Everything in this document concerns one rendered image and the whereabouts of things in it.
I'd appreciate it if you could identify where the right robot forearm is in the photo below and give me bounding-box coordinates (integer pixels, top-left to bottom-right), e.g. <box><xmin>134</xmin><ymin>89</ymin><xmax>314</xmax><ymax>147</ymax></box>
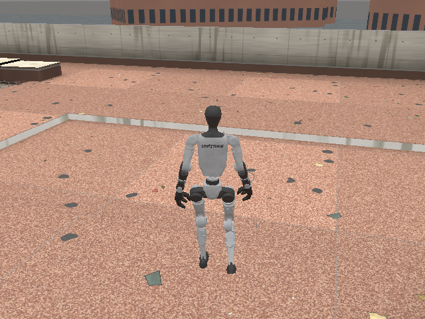
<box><xmin>238</xmin><ymin>162</ymin><xmax>251</xmax><ymax>189</ymax></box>

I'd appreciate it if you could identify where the humanoid robot torso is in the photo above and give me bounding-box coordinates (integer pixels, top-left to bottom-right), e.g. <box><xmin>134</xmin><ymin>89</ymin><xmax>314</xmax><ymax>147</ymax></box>
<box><xmin>197</xmin><ymin>131</ymin><xmax>228</xmax><ymax>199</ymax></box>

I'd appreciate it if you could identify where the left robot forearm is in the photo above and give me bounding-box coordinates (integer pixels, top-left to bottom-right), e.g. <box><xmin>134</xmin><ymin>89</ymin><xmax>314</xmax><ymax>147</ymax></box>
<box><xmin>176</xmin><ymin>161</ymin><xmax>189</xmax><ymax>193</ymax></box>

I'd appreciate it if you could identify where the robot left upper arm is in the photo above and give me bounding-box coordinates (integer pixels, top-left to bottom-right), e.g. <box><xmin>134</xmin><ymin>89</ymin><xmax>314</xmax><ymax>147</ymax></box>
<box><xmin>181</xmin><ymin>134</ymin><xmax>199</xmax><ymax>171</ymax></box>

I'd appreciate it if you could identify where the right robot thigh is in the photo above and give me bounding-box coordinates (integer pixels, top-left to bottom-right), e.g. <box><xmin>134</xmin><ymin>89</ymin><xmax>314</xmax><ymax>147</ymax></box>
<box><xmin>221</xmin><ymin>185</ymin><xmax>235</xmax><ymax>231</ymax></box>

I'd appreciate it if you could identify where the robot right upper arm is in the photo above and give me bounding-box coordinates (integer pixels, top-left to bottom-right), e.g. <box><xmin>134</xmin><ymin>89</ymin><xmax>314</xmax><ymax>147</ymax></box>
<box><xmin>227</xmin><ymin>134</ymin><xmax>244</xmax><ymax>171</ymax></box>

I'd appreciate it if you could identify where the robot right hand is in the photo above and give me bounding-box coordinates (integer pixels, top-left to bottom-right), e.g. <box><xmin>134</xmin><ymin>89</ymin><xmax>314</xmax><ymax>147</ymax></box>
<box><xmin>237</xmin><ymin>187</ymin><xmax>252</xmax><ymax>201</ymax></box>

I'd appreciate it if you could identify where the robot left hand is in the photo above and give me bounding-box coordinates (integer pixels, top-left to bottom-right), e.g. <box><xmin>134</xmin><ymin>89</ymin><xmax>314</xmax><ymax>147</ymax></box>
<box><xmin>175</xmin><ymin>191</ymin><xmax>191</xmax><ymax>209</ymax></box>

